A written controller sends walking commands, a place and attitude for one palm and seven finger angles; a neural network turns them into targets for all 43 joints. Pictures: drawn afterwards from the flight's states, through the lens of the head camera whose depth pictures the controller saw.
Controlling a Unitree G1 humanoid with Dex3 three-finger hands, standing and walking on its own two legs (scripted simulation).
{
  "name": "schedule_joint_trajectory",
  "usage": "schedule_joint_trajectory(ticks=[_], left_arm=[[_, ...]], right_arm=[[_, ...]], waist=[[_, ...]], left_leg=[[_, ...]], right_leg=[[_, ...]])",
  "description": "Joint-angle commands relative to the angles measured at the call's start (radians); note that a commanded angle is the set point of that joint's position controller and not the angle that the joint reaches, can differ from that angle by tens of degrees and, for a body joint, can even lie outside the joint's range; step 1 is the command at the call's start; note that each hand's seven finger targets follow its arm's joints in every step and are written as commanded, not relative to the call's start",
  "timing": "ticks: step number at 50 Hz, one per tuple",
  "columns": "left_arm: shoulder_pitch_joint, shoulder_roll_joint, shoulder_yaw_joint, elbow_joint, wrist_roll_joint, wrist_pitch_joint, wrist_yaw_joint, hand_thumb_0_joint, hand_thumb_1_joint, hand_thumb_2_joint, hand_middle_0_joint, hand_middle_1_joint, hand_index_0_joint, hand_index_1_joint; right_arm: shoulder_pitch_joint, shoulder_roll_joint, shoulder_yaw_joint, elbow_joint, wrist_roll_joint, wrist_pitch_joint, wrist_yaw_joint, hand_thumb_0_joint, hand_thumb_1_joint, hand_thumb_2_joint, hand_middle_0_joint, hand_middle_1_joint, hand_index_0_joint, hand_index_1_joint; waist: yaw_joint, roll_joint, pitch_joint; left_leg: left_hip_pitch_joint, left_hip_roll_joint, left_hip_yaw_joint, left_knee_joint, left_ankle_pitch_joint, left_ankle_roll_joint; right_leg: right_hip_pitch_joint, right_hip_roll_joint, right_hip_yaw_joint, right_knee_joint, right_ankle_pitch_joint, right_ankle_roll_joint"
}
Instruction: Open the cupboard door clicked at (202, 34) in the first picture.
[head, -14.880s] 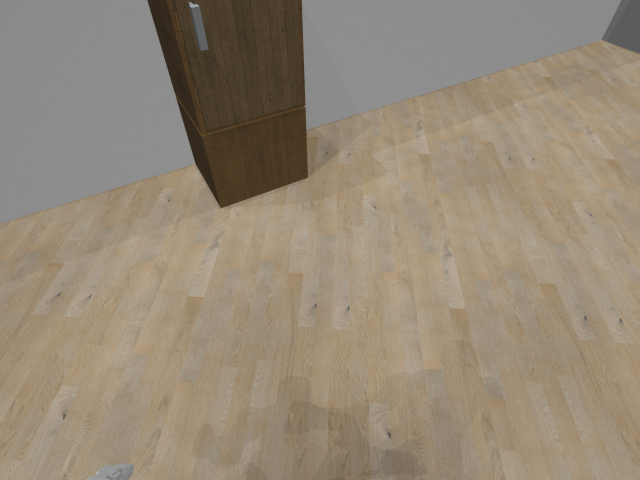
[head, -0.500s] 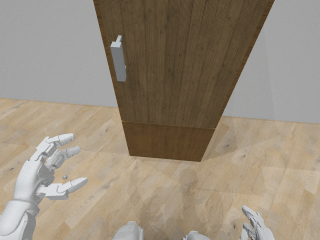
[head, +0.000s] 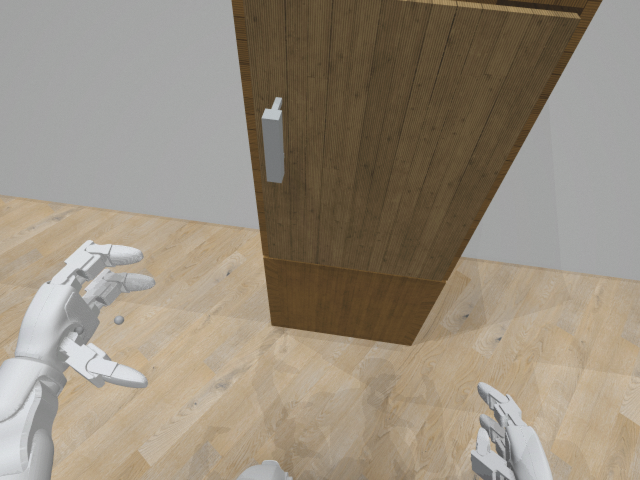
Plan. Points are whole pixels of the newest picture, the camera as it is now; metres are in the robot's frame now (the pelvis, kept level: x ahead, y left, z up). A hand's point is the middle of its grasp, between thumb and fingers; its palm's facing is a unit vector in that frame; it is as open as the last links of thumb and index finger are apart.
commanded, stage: raise the hand with hooked fingers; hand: left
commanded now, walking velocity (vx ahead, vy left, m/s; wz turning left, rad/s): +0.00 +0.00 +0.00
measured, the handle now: (276, 140) +0.61 +0.12 +0.07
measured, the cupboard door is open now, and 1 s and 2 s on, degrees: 0 0 0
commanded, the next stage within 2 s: move the hooked fingers beside the handle in 0.76 s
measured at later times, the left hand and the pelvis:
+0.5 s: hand (125, 285) +0.30 +0.25 +0.10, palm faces -0.06 -1.00 -0.03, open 14.0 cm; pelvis +0.00 -0.02 +0.01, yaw -1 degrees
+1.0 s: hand (141, 280) +0.30 +0.23 +0.10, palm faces -0.04 -1.00 -0.02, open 14.0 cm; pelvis +0.00 -0.03 +0.01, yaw +0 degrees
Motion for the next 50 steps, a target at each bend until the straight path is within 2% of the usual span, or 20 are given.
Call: schedule_joint_trajectory(ticks=[1, 4, 6, 10, 12, 16, 23, 25, 27, 31, 34, 36, 38, 40, 43, 45, 46, 47, 48, 50], left_arm=[[-0.246, 0.250, 0.109, -0.163, -0.027, -0.040, -0.027, 0.000, -0.500, 0.300, -0.300, -1.200, -0.300, -1.200], [-0.273, 0.261, 0.118, -0.147, -0.030, -0.036, -0.040, 0.000, -0.500, 0.300, -0.300, -1.200, -0.300, -1.200], [-0.290, 0.288, 0.138, -0.112, -0.035, -0.030, -0.050, 0.000, -0.500, 0.300, -0.300, -1.200, -0.300, -1.200], [-0.338, 0.306, 0.147, -0.069, -0.037, -0.023, -0.069, 0.000, -0.500, 0.300, -0.300, -1.200, -0.300, -1.200], [-0.362, 0.338, 0.169, -0.045, -0.043, -0.018, -0.084, 0.000, -0.500, 0.300, -0.300, -1.200, -0.300, -1.200], [-0.334, 0.308, 0.146, -0.018, -0.049, -0.017, -0.101, 0.000, -0.500, 0.300, -0.300, -1.200, -0.300, -1.200], [-0.323, 0.335, 0.182, -0.020, -0.051, -0.038, -0.085, 0.000, -0.500, 0.300, -0.300, -1.200, -0.300, -1.200], [-0.330, 0.326, 0.172, -0.039, -0.048, -0.048, -0.080, 0.000, -0.500, 0.300, -0.300, -1.200, -0.300, -1.200], [-0.350, 0.352, 0.189, -0.062, -0.049, -0.058, -0.077, 0.000, -0.500, 0.300, -0.300, -1.200, -0.300, -1.200], [-0.338, 0.334, 0.177, -0.033, -0.051, -0.058, -0.079, 0.000, -0.500, 0.300, -0.300, -1.200, -0.300, -1.200], [-0.345, 0.331, 0.173, -0.022, -0.048, -0.058, -0.081, 0.000, -0.500, 0.300, -0.300, -1.200, -0.300, -1.200], [-0.343, 0.333, 0.176, -0.014, -0.057, -0.055, -0.086, 0.000, -0.500, 0.300, -0.300, -1.200, -0.300, -1.200], [-0.345, 0.317, 0.162, -0.011, -0.056, -0.056, -0.091, 0.000, -0.500, 0.300, -0.300, -1.200, -0.300, -1.200], [-0.344, 0.324, 0.166, -0.011, -0.052, -0.058, -0.088, 0.000, -0.500, 0.300, -0.300, -1.200, -0.300, -1.200], [-0.349, 0.322, 0.167, -0.001, -0.055, -0.063, -0.089, 0.000, -0.500, 0.300, -0.300, -1.200, -0.300, -1.200], [-0.445, 0.306, 0.133, 0.012, -0.046, -0.067, -0.084, 0.000, -0.500, 0.300, -0.300, -1.200, -0.300, -1.200], [-0.491, 0.319, 0.138, 0.029, -0.049, -0.066, -0.085, 0.000, -0.500, 0.300, -0.300, -1.200, -0.300, -1.200], [-0.533, 0.333, 0.141, 0.065, -0.044, -0.065, -0.085, 0.000, -0.500, 0.300, -0.300, -1.200, -0.300, -1.200], [-0.546, 0.361, 0.163, 0.108, -0.034, -0.066, -0.081, 0.000, -0.500, 0.300, -0.300, -1.200, -0.300, -1.200], [-0.615, 0.338, 0.119, 0.137, -0.016, -0.072, -0.083, 0.000, -0.500, 0.300, -0.300, -1.200, -0.300, -1.200]], right_arm=[[-0.016, -0.168, -0.068, -0.128, 0.003, -0.037, -0.025, 0.000, -0.900, -0.900, 0.200, 0.300, 0.200, 0.300], [-0.016, -0.163, -0.067, -0.128, 0.005, -0.037, -0.028, 0.000, -0.900, -0.900, 0.200, 0.300, 0.200, 0.300], [-0.010, -0.169, -0.064, -0.124, 0.003, -0.035, -0.030, 0.000, -0.900, -0.900, 0.200, 0.300, 0.200, 0.300], [-0.009, -0.169, -0.064, -0.117, 0.008, -0.033, -0.035, 0.000, -0.900, -0.900, 0.200, 0.300, 0.200, 0.300], [-0.003, -0.174, -0.064, -0.117, 0.007, -0.030, -0.037, 0.000, -0.900, -0.900, 0.200, 0.300, 0.200, 0.300], [0.005, -0.174, -0.067, -0.123, 0.007, -0.034, -0.032, 0.000, -0.900, -0.900, 0.200, 0.300, 0.200, 0.300], [0.017, -0.176, -0.078, -0.125, 0.006, -0.029, -0.022, 0.000, -0.900, -0.900, 0.200, 0.300, 0.200, 0.300], [0.017, -0.173, -0.078, -0.123, 0.008, -0.030, -0.023, 0.000, -0.900, -0.900, 0.200, 0.300, 0.200, 0.300], [0.018, -0.172, -0.078, -0.124, 0.005, -0.029, -0.023, 0.000, -0.900, -0.900, 0.200, 0.300, 0.200, 0.300], [0.016, -0.171, -0.075, -0.120, 0.006, -0.028, -0.027, 0.000, -0.900, -0.900, 0.200, 0.300, 0.200, 0.300], [0.012, -0.166, -0.073, -0.117, 0.008, -0.027, -0.028, 0.000, -0.900, -0.900, 0.200, 0.300, 0.200, 0.300], [0.012, -0.170, -0.073, -0.118, 0.007, -0.026, -0.030, 0.000, -0.900, -0.900, 0.200, 0.300, 0.200, 0.300], [0.008, -0.165, -0.073, -0.116, 0.011, -0.026, -0.030, 0.000, -0.900, -0.900, 0.200, 0.300, 0.200, 0.300], [0.009, -0.165, -0.074, -0.117, 0.011, -0.027, -0.031, 0.000, -0.900, -0.900, 0.200, 0.300, 0.200, 0.300], [0.008, -0.164, -0.073, -0.113, 0.012, -0.026, -0.030, 0.000, -0.900, -0.900, 0.200, 0.300, 0.200, 0.300], [0.009, -0.165, -0.071, -0.101, 0.013, -0.024, -0.035, 0.000, -0.900, -0.900, 0.200, 0.300, 0.200, 0.300], [0.013, -0.170, -0.069, -0.099, 0.010, -0.021, -0.039, 0.000, -0.900, -0.900, 0.200, 0.300, 0.200, 0.300], [0.013, -0.171, -0.069, -0.089, 0.012, -0.017, -0.042, 0.000, -0.900, -0.900, 0.200, 0.300, 0.200, 0.300], [0.023, -0.174, -0.069, -0.080, 0.013, -0.013, -0.045, 0.000, -0.900, -0.900, 0.200, 0.300, 0.200, 0.300], [0.022, -0.172, -0.067, -0.076, 0.014, -0.010, -0.048, 0.000, -0.900, -0.900, 0.200, 0.300, 0.200, 0.300]], waist=[[-0.017, 0.095, -0.193], [-0.018, 0.098, -0.216], [-0.016, 0.070, -0.198], [-0.019, 0.094, -0.190], [-0.017, 0.071, -0.199], [-0.010, 0.074, -0.203], [-0.012, 0.037, -0.207], [-0.013, 0.065, -0.213], [-0.012, 0.069, -0.236], [-0.015, 0.041, -0.203], [-0.015, 0.069, -0.204], [-0.015, 0.024, -0.206], [-0.018, 0.051, -0.207], [-0.019, 0.029, -0.223], [-0.018, 0.034, -0.211], [-0.042, 0.042, -0.187], [-0.041, 0.012, -0.182], [-0.052, 0.016, -0.174], [-0.050, 0.004, -0.172], [-0.057, 0.032, -0.182]], left_leg=[[0.256, -0.007, -0.105, -0.199, 0.184, -0.043], [0.283, -0.006, -0.104, -0.212, 0.178, -0.040], [0.275, -0.009, -0.104, -0.215, 0.186, -0.038], [0.278, -0.011, -0.093, -0.227, 0.172, -0.034], [0.274, -0.016, -0.086, -0.224, 0.182, -0.031], [0.280, -0.020, -0.077, -0.220, 0.219, -0.029], [0.256, -0.023, -0.057, -0.209, 0.221, -0.023], [0.267, -0.022, -0.053, -0.209, 0.232, -0.022], [0.273, -0.024, -0.051, -0.199, 0.249, -0.021], [0.249, -0.023, -0.046, -0.196, 0.232, -0.019], [0.247, -0.025, -0.043, -0.198, 0.221, -0.018], [0.237, -0.025, -0.040, -0.188, 0.229, -0.016], [0.238, -0.026, -0.037, -0.188, 0.224, -0.017], [0.237, -0.026, -0.036, -0.187, 0.221, -0.015], [0.233, -0.026, -0.037, -0.185, 0.226, -0.017], [0.232, -0.025, -0.039, -0.187, 0.190, -0.017], [0.221, -0.025, -0.042, -0.179, 0.184, -0.017], [0.206, -0.025, -0.042, -0.177, 0.163, -0.017], [0.190, -0.024, -0.042, -0.175, 0.149, -0.018], [0.193, -0.025, -0.043, -0.179, 0.130, -0.017]], right_leg=[[-0.013, 0.061, 0.017, -0.108, 0.153, -0.045], [-0.002, 0.057, 0.021, -0.127, 0.149, -0.043], [0.011, 0.064, 0.023, -0.136, 0.159, -0.046], [0.018, 0.056, 0.028, -0.155, 0.155, -0.042], [0.040, 0.057, 0.038, -0.165, 0.169, -0.044], [0.058, 0.058, 0.042, -0.166, 0.207, -0.045], [0.064, 0.051, 0.056, -0.169, 0.225, -0.035], [0.064, 0.048, 0.056, -0.167, 0.238, -0.034], [0.082, 0.050, 0.066, -0.163, 0.258, -0.035], [0.077, 0.050, 0.074, -0.170, 0.251, -0.031], [0.075, 0.042, 0.081, -0.177, 0.247, -0.028], [0.089, 0.043, 0.090, -0.177, 0.260, -0.026], [0.084, 0.037, 0.095, -0.181, 0.259, -0.023], [0.088, 0.036, 0.097, -0.182, 0.256, -0.019], [0.088, 0.037, 0.098, -0.179, 0.265, -0.021], [0.050, 0.037, 0.095, -0.183, 0.223, -0.019], [0.049, 0.041, 0.101, -0.181, 0.212, -0.022], [0.040, 0.035, 0.113, -0.189, 0.189, -0.018], [0.042, 0.032, 0.119, -0.193, 0.166, -0.017], [0.024, 0.028, 0.115, -0.189, 0.139, -0.019]])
